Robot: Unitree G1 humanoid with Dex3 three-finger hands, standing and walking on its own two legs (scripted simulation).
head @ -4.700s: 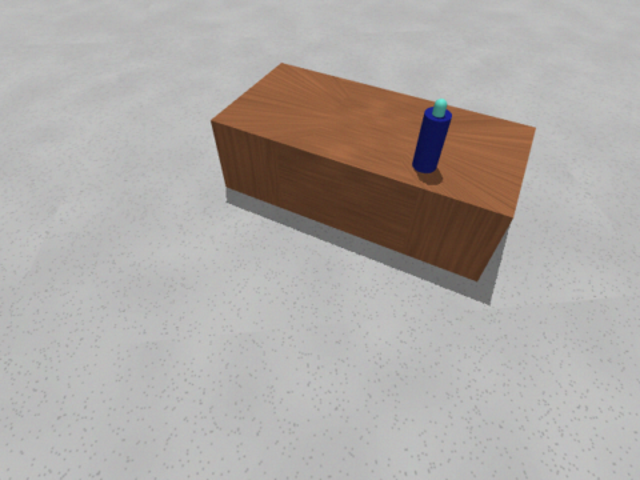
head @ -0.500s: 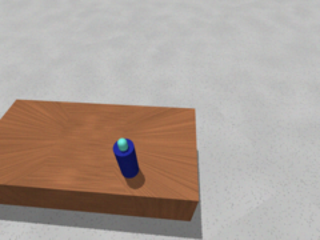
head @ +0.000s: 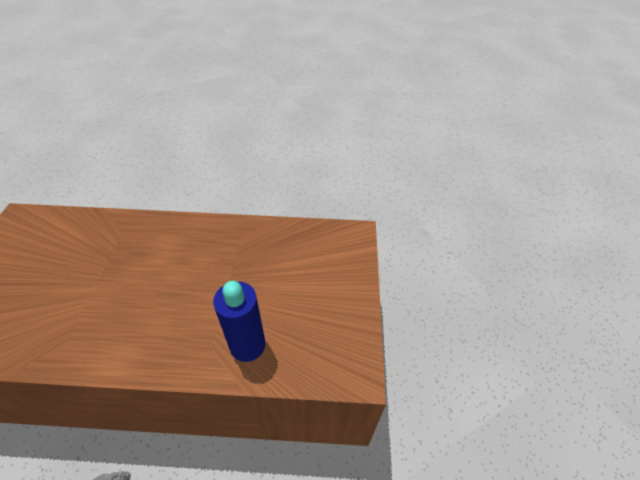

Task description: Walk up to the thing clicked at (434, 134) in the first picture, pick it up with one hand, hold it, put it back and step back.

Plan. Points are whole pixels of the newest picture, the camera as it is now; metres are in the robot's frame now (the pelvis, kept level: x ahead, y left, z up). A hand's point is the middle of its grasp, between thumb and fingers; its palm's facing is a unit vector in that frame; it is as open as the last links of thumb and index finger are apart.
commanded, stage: walk up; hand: left
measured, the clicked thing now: (240, 318) +0.49 +0.18 -0.29
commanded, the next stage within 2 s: stand in 0.52 s
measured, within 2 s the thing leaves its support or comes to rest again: neither
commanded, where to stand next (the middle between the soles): +0.03 -0.01 m, yaw -2 degrees
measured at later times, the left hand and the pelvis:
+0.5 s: hand out of the picture +0.08 +0.25 -0.16, palm faces +0.05 -0.95 -0.31, open 7.4 cm; pelvis +0.01 +0.00 +0.00, yaw +1 degrees
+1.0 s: hand out of the picture +0.11 +0.26 -0.15, palm faces +0.02 -0.94 -0.35, open 7.4 cm; pelvis +0.03 +0.00 +0.00, yaw +1 degrees
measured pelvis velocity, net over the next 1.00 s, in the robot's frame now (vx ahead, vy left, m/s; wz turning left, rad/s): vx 0.03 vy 0.00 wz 0.02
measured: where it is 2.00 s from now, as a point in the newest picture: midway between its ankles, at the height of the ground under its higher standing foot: outside the picture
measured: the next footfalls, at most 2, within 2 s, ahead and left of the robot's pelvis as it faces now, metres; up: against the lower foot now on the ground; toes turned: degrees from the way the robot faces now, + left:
none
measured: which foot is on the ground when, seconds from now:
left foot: down 0.00-1.00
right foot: down 0.00-1.00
